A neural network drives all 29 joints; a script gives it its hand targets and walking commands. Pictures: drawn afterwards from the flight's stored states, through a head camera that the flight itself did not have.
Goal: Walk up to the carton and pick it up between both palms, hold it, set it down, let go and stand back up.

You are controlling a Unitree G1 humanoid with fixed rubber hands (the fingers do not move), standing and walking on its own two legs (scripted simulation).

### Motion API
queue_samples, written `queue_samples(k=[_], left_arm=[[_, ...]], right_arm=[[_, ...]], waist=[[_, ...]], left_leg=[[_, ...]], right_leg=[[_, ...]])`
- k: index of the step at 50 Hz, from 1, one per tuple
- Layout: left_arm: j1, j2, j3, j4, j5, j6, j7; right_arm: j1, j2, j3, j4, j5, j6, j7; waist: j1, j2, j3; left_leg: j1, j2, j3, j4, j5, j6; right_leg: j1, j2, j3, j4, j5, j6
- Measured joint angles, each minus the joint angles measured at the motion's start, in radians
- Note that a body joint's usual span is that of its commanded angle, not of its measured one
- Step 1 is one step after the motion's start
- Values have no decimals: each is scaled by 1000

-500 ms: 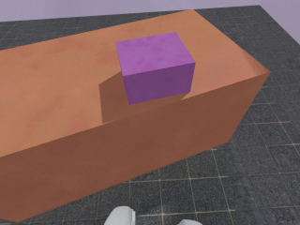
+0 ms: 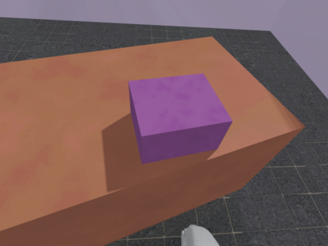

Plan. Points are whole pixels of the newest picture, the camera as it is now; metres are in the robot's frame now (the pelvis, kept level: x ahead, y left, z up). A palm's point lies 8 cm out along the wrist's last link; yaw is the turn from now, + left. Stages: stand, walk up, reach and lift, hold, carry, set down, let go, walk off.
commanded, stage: walk up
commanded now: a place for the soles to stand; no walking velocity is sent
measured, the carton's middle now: (174, 116) +0.51 -0.03 -0.03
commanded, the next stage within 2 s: none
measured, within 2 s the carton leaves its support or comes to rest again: neither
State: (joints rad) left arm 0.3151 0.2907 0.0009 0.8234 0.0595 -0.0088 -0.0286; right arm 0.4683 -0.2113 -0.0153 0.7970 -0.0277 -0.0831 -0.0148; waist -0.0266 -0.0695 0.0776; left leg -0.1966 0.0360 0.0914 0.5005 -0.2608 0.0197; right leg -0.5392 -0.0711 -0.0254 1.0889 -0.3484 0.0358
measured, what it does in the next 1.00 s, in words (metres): steps on the spot: right foot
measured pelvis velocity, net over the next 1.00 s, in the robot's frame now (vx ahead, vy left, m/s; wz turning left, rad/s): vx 0.06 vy -0.07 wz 0.18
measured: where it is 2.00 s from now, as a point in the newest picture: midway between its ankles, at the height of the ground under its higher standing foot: outside the picture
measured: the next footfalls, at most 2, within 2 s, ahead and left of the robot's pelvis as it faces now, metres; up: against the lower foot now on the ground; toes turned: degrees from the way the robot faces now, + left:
right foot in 0.18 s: +0.20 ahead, -0.16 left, +0.00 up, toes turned -5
right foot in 1.18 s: +0.14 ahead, -0.28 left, +0.00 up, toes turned +14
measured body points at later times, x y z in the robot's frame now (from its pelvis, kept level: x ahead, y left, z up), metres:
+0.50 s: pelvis +0.06 -0.05 -0.02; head +0.07 -0.05 +0.43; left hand +0.15 +0.20 -0.15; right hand +0.12 -0.29 -0.15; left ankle +0.04 +0.07 -0.74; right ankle +0.16 -0.15 -0.74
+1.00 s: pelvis +0.06 -0.07 -0.01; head +0.10 -0.05 +0.44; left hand +0.10 +0.22 -0.15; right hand +0.15 -0.33 -0.13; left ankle +0.04 +0.07 -0.74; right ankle +0.11 -0.18 -0.69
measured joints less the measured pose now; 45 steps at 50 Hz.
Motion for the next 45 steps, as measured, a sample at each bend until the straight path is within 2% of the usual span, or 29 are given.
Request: queue_samples(k=[4,9,11,13,15,17,21,22,32,43,45], left_arm=[[-89,-16,-4,-9,-7,7,-2],[-160,-55,-24,9,-17,0,7],[-180,-81,-25,23,-22,-2,15],[-200,-98,-30,26,-46,10,24],[-216,-105,-32,30,-61,28,35],[-225,-101,-34,34,-61,39,42],[-225,-75,-36,51,-57,52,40],[-222,-66,-36,59,-58,53,37],[-121,-29,-45,143,-57,28,22],[-81,-24,-55,187,-57,22,22],[-93,-9,-44,169,-39,44,15]], right_arm=[[36,6,5,24,-2,0,2],[24,1,25,19,1,28,14],[-8,-17,29,16,8,44,13],[-44,-24,30,6,16,67,-1],[-76,-25,31,0,16,87,-11],[-104,-23,29,-3,17,91,-15],[-125,-22,22,-1,15,74,-11],[-130,-18,22,5,14,73,-9],[-165,-35,34,67,37,64,14],[-190,-39,49,115,36,61,14],[-180,-33,40,96,25,57,-3]], waist=[[-17,0,17],[-32,11,30],[-28,52,41],[-27,78,55],[-17,89,58],[-6,94,56],[1,93,35],[5,81,33],[43,57,-23],[49,74,-21],[40,65,-11]], left_leg=[[45,11,-7,-21,-19,-21],[36,27,-19,113,-131,-58],[5,52,-46,207,-181,-56],[-42,38,-82,312,-292,-39],[-82,19,-85,371,-354,-30],[-102,5,-74,360,-326,-25],[-77,-7,-57,215,-127,-5],[-71,-14,-54,208,-113,-8],[-12,-23,-70,83,-73,-21],[-8,-28,-88,47,-53,-20],[-22,-35,-99,62,-55,-19]], right_leg=[[-21,-22,0,-191,137,-1],[118,3,-36,-473,303,-36],[141,28,-57,-474,180,-55],[135,29,-74,-438,153,-67],[135,21,-88,-434,156,-72],[136,13,-100,-442,160,-73],[126,1,-125,-432,154,-65],[130,-6,-121,-432,153,-62],[201,-5,-140,-561,202,-63],[219,-8,-159,-608,221,-61],[197,-12,-150,-562,200,-53]])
